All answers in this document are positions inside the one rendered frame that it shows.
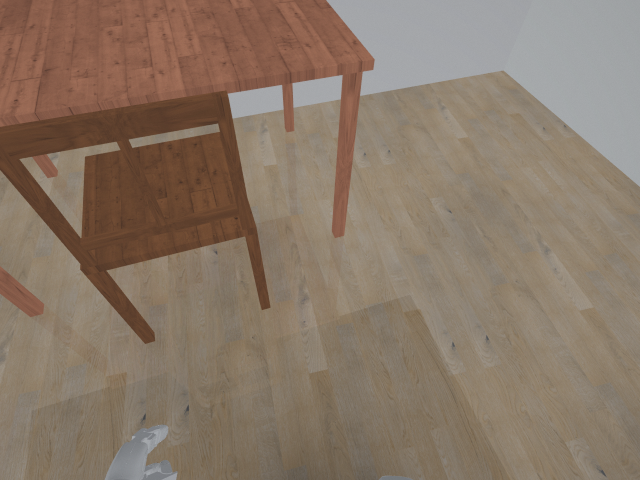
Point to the table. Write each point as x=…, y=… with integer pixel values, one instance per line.
x=67, y=57

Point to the left robot hand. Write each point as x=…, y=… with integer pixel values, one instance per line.
x=130, y=461

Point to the chair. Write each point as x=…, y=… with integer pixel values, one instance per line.
x=145, y=202

